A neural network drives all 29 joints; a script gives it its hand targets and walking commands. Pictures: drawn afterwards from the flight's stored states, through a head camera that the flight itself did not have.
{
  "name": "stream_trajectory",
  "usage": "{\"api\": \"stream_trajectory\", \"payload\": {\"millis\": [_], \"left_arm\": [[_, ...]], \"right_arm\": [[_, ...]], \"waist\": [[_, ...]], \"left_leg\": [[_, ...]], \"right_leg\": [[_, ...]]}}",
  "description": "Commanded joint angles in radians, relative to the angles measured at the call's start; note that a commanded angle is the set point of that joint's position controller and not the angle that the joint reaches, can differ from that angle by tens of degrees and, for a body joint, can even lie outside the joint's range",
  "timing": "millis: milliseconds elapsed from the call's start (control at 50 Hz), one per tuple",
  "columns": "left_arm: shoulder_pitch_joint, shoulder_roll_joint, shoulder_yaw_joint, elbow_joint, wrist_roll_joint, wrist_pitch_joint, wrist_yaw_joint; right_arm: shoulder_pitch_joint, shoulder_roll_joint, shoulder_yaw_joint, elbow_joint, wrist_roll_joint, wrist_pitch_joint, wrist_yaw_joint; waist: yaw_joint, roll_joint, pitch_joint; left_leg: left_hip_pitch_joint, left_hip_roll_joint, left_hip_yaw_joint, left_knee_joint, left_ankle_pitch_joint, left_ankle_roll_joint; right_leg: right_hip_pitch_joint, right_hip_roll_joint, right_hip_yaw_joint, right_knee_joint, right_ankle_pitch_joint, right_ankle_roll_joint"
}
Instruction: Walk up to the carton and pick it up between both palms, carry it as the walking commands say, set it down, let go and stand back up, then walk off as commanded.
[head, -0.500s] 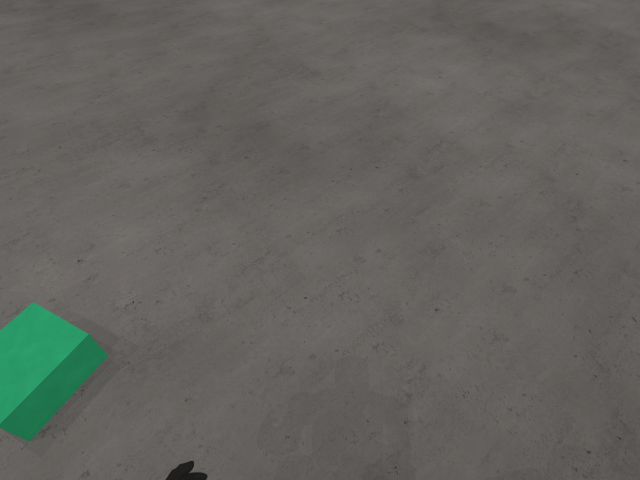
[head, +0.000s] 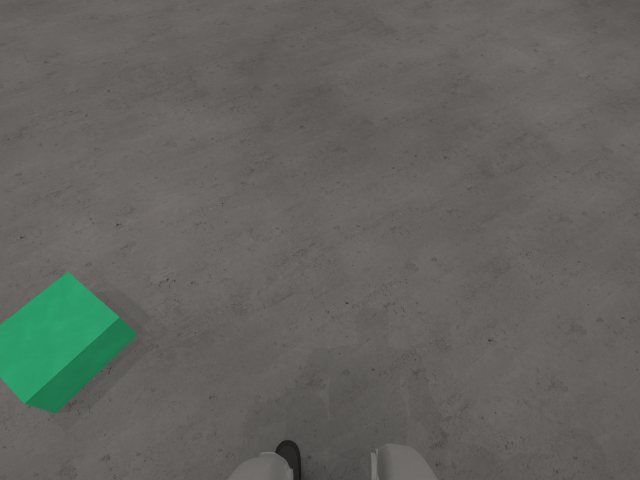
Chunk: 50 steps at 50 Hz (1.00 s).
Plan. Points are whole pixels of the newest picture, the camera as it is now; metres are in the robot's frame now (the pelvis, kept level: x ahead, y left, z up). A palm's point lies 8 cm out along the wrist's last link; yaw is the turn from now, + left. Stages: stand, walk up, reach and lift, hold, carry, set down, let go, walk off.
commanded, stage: walk up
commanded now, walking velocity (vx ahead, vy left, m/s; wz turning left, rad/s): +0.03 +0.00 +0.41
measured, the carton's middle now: (62, 340) +0.51 +0.74 -0.69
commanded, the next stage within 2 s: none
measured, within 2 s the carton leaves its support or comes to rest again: neither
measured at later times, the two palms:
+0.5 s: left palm out of the picture +0.01 +0.21 -0.10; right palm (573, 474) +0.15 -0.33 -0.12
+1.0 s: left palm out of the picture -0.16 +0.30 -0.13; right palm (405, 404) +0.24 -0.11 -0.11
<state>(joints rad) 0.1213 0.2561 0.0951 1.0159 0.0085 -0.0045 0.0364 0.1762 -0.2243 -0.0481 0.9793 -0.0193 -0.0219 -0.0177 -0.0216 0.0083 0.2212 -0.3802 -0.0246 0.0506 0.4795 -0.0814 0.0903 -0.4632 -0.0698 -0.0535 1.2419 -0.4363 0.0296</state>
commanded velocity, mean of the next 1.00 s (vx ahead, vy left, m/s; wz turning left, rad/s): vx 0.13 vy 0.04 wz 0.49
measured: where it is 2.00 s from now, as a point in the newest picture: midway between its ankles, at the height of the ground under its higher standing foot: (146, 417)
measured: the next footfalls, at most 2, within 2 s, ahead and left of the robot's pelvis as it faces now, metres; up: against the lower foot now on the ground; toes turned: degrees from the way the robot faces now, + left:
right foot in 0.38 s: +0.06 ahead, -0.18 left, +0.00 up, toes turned +10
left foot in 0.90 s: -0.05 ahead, +0.11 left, +0.00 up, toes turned +33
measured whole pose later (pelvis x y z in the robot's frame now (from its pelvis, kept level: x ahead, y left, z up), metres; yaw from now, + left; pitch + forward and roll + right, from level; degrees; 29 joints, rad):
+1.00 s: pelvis +0.01 +0.06 +0.01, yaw +31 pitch +4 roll -2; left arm 0.31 0.32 0.10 0.99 0.04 0.00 -0.02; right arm 0.13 -0.28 -0.03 0.92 -0.03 -0.01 0.06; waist 0.03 -0.02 0.10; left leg -0.20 -0.01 0.04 0.49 -0.37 0.06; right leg -0.33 -0.17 -0.13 0.93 -0.50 0.08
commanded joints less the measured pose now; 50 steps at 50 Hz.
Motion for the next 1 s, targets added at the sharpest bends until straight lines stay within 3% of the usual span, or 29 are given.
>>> {"api": "stream_trajectory", "payload": {"millis": [0, 60, 100, 240, 260, 300, 320, 340, 360, 380, 420, 440, 500, 520, 560, 660, 700, 740, 760, 800, 820, 840, 860, 880, 900, 920, 940, 960, 980], "left_arm": [[0.19, 0.044, -0.004, 0.002, 0.008, 0.037, -0.01], [0.091, 0.065, -0.012, -0.061, 0.008, 0.064, 0.0], [0.07, 0.096, 0.006, -0.065, 0.02, 0.079, 0.003], [0.031, 0.046, -0.02, -0.115, 0.0, 0.064, 0.002], [0.038, 0.064, -0.015, -0.12, -0.002, 0.057, -0.001], [0.171, 0.071, -0.002, -0.082, -0.018, 0.039, -0.005], [0.225, 0.094, 0.006, -0.085, -0.017, 0.029, -0.004], [0.242, 0.151, 0.026, -0.102, -0.014, 0.013, 0.002], [0.178, 0.213, 0.028, -0.136, -0.01, 0.01, 0.012], [0.049, 0.204, 0.003, -0.161, 0.031, 0.016, 0.025], [0.011, 0.116, -0.033, -0.162, 0.022, -0.001, 0.016], [-0.021, 0.125, -0.039, -0.181, 0.015, -0.009, 0.016], [0.028, 0.121, -0.034, -0.177, 0.007, -0.019, 0.015], [0.079, 0.122, -0.031, -0.182, -0.004, -0.023, 0.015], [0.136, 0.145, -0.024, -0.164, 0.001, -0.026, 0.012], [0.182, 0.171, -0.019, -0.146, -0.002, -0.032, 0.008], [0.185, 0.178, -0.012, -0.142, -0.006, -0.025, 0.005], [0.236, 0.198, -0.002, -0.124, -0.002, -0.029, 0.006], [0.352, 0.232, 0.017, -0.057, -0.006, -0.024, 0.02], [0.44, 0.268, 0.042, -0.03, -0.011, -0.032, 0.03], [0.401, 0.243, 0.042, -0.046, 0.009, -0.035, 0.033], [0.342, 0.195, 0.02, -0.064, 0.019, -0.039, 0.021], [0.171, 0.211, 0.029, -0.088, 0.005, -0.038, -0.004], [0.138, 0.187, 0.03, -0.111, -0.001, -0.039, -0.031], [0.089, 0.151, 0.027, -0.133, 0.035, -0.035, -0.049], [-0.018, 0.076, 0.001, -0.229, 0.047, -0.027, -0.061], [-0.059, 0.133, 0.007, -0.218, 0.052, -0.016, -0.062], [-0.068, 0.143, 0.01, -0.204, 0.037, -0.026, -0.074], [0.012, 0.119, 0.004, -0.145, 0.031, -0.034, -0.078]], "right_arm": [[0.052, -0.123, -0.024, -0.017, -0.006, 0.016, -0.01], [0.066, -0.165, -0.028, -0.057, -0.002, 0.034, 0.003], [0.087, -0.209, -0.04, -0.071, 0.014, 0.044, 0.011], [0.102, -0.214, -0.046, -0.094, 0.006, 0.07, -0.004], [0.094, -0.22, -0.055, -0.103, -0.002, 0.076, -0.003], [0.014, -0.241, -0.073, -0.106, 0.014, 0.081, -0.002], [0.018, -0.226, -0.072, -0.126, 0.022, 0.082, -0.006], [0.038, -0.207, -0.068, -0.133, 0.027, 0.077, -0.005], [0.116, -0.11, -0.048, -0.123, 0.023, 0.067, -0.014], [-0.005, -0.104, -0.044, -0.1, -0.034, 0.064, 0.007], [0.054, -0.143, -0.05, -0.087, -0.008, 0.059, 0.033], [0.052, -0.142, -0.056, -0.074, -0.018, 0.065, 0.041], [0.035, -0.097, -0.019, -0.066, -0.027, 0.047, 0.07], [-0.051, -0.102, -0.018, -0.106, -0.026, 0.047, 0.073], [-0.088, -0.097, -0.003, -0.13, -0.002, 0.051, 0.076], [-0.147, -0.097, 0.021, -0.153, 0.024, 0.053, 0.075], [-0.121, -0.078, 0.035, -0.149, 0.046, 0.054, 0.077], [-0.136, -0.098, 0.04, -0.158, 0.042, 0.055, 0.091], [-0.204, -0.101, 0.038, -0.194, 0.018, 0.054, 0.107], [-0.261, -0.097, 0.046, -0.226, 0.003, 0.055, 0.128], [-0.226, -0.104, 0.044, -0.227, -0.013, 0.047, 0.129], [-0.203, -0.088, 0.043, -0.209, -0.018, 0.04, 0.141], [-0.059, -0.109, 0.042, -0.178, -0.009, 0.04, 0.136], [0.05, -0.159, 0.007, -0.102, -0.022, 0.032, 0.125], [0.218, -0.24, -0.028, -0.034, -0.025, 0.031, 0.11], [0.301, -0.365, -0.057, -0.019, -0.014, 0.017, 0.083], [0.275, -0.338, -0.059, 0.016, -0.003, 0.016, 0.055], [0.234, -0.262, -0.044, -0.006, -0.016, 0.014, 0.04], [0.202, -0.249, -0.041, -0.001, -0.006, 0.002, 0.023]], "waist": [[0.02, 0.088, -0.302], [-0.01, 0.129, -0.282], [-0.025, 0.149, -0.286], [-0.053, 0.194, -0.29], [-0.048, 0.139, -0.273], [0.021, 0.186, -0.264], [0.054, 0.14, -0.269], [0.056, 0.03, -0.276], [0.02, -0.224, -0.28], [0.016, -0.165, -0.161], [-0.018, -0.167, -0.09], [-0.03, -0.103, -0.11], [-0.008, -0.148, -0.1], [0.031, -0.119, -0.126], [0.041, -0.217, -0.141], [0.061, -0.211, -0.227], [0.056, -0.245, -0.231], [0.065, -0.196, -0.226], [0.114, -0.165, -0.236], [0.147, -0.159, -0.235], [0.123, -0.161, -0.267], [0.097, -0.176, -0.26], [-0.017, -0.2, -0.248], [-0.059, -0.062, -0.338], [-0.139, 0.169, -0.359], [-0.207, 0.483, -0.356], [-0.164, 0.381, -0.334], [-0.125, 0.141, -0.244], [-0.081, 0.061, -0.207]], "left_leg": [[0.143, 0.21, -0.188, -0.126, 0.358, 0.107], [0.068, 0.23, -0.32, -0.19, 0.085, 0.113], [0.036, 0.217, -0.374, -0.241, -0.256, 0.063], [0.095, 0.206, -0.481, -0.271, -0.302, 0.073], [0.082, 0.208, -0.486, -0.273, -0.282, 0.06], [-0.086, 0.167, -0.418, -0.231, -0.354, 0.008], [-0.148, 0.108, -0.379, -0.17, -0.418, -0.025], [-0.261, 0.026, -0.326, -0.035, -0.439, -0.064], [-0.287, -0.046, -0.165, 0.3, -0.495, -0.099], [-0.332, -0.018, -0.117, 0.423, -0.433, -0.15], [-0.181, 0.019, -0.095, 0.55, -0.319, -0.141], [-0.144, 0.028, -0.096, 0.63, -0.294, -0.141], [-0.14, 0.023, -0.004, 0.575, -0.231, -0.124], [-0.15, 0.041, 0.003, 0.546, -0.217, -0.134], [-0.188, 0.034, 0.002, 0.466, -0.237, -0.135], [-0.059, 0.025, 0.044, 0.238, -0.313, -0.11], [-0.011, 0.02, 0.06, 0.115, -0.299, -0.101], [-0.033, 0.044, 0.061, 0.096, -0.286, -0.082], [-0.142, 0.09, 0.006, 0.127, -0.333, -0.08], [-0.252, 0.14, -0.016, 0.193, -0.329, -0.088], [-0.207, 0.177, -0.09, 0.113, -0.276, -0.081], [-0.122, 0.132, -0.041, 0.051, -0.309, -0.084], [0.121, 0.158, -0.049, -0.085, -0.229, -0.076], [0.378, 0.057, 0.039, -0.154, -0.179, -0.076], [0.594, 0.125, -0.071, -0.156, -0.316, -0.043], [0.688, 0.312, -0.518, -0.256, -0.356, 0.072], [0.671, 0.332, -0.52, -0.271, -0.373, 0.101], [0.661, 0.347, -0.486, -0.268, -0.254, 0.098], [0.606, 0.314, -0.372, -0.23, 0.03, 0.056]], "right_leg": [[0.031, -0.012, 0.02, -0.1, 0.063, 0.011], [-0.001, 0.007, 0.04, -0.178, 0.05, 0.018], [-0.012, 0.014, 0.056, -0.143, 0.071, 0.017], [0.038, 0.067, 0.047, -0.454, -0.001, 0.03], [0.107, 0.084, 0.049, -0.537, -0.035, 0.015], [0.342, 0.107, 0.013, -0.752, 0.089, -0.014], [0.437, 0.082, 0.031, -0.886, 0.055, -0.026], [0.497, -0.079, 0.181, -1.0, -0.016, -0.064], [0.447, -0.39, 0.419, -1.065, -0.033, -0.116], [0.252, -0.447, 0.45, -1.14, -0.017, -0.16], [0.162, -0.279, 0.229, -1.102, 0.196, -0.208], [0.139, -0.239, 0.14, -1.054, 0.275, -0.179], [0.249, -0.187, 0.031, -0.992, 0.479, -0.17], [0.298, -0.197, 0.039, -0.971, 0.524, -0.158], [0.42, -0.247, 0.069, -0.944, 0.676, -0.162], [0.542, -0.298, 0.045, -0.881, 0.963, -0.154], [0.556, -0.29, 0.018, -0.865, 0.925, -0.131], [0.586, -0.38, 0.089, -0.925, 0.725, -0.135], [0.669, -0.446, 0.186, -0.955, 0.565, -0.151], [0.737, -0.49, 0.203, -0.995, 0.378, -0.161], [0.724, -0.461, 0.165, -1.006, 0.245, -0.159], [0.627, -0.417, 0.123, -1.016, 0.115, -0.145], [0.415, -0.379, -0.014, -0.986, 0.075, -0.099], [0.295, -0.247, -0.129, -0.813, 0.018, -0.051], [0.035, -0.128, -0.211, -0.523, -0.086, -0.001], [-0.28, 0.005, -0.133, -0.257, -0.263, 0.049], [-0.354, -0.06, -0.027, -0.112, -0.195, 0.041], [-0.412, -0.082, -0.032, -0.042, -0.092, 0.047], [-0.367, -0.124, -0.013, -0.06, 0.014, 0.037]]}}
